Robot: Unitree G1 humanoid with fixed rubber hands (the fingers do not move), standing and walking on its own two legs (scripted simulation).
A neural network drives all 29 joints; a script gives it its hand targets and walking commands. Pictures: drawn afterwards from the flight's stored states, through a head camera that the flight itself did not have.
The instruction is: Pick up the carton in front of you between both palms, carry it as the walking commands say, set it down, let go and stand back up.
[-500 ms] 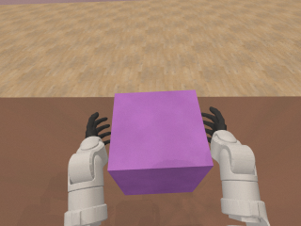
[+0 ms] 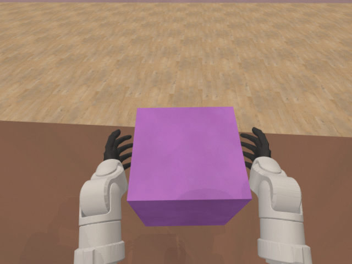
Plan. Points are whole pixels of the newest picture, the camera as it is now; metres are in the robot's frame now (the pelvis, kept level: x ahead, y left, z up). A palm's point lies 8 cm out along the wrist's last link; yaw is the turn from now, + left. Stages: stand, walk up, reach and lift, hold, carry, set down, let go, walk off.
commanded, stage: carry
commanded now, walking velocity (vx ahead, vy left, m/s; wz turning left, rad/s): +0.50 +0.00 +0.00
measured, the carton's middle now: (185, 172) +0.34 +0.02 +0.05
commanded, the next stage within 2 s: none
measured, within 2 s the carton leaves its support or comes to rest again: neither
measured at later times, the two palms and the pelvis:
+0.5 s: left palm (143, 100) +0.62 +0.16 +0.07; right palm (237, 100) +0.62 -0.15 +0.08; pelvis +0.30 +0.01 -0.03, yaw +3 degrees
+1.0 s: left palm (148, 72) +0.91 +0.19 +0.02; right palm (216, 72) +0.93 -0.12 +0.02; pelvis +0.60 +0.02 -0.07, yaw +1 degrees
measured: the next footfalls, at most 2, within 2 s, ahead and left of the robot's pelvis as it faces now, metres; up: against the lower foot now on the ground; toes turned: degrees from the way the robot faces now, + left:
right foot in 0.54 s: +0.48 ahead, -0.04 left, -0.06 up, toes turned +1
left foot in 1.08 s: +0.81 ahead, +0.08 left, -0.11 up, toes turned +3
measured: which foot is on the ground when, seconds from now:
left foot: down 0.00-0.52, up 0.54-1.00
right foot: down 0.00-0.00, up 0.02-0.52, down 0.54-1.00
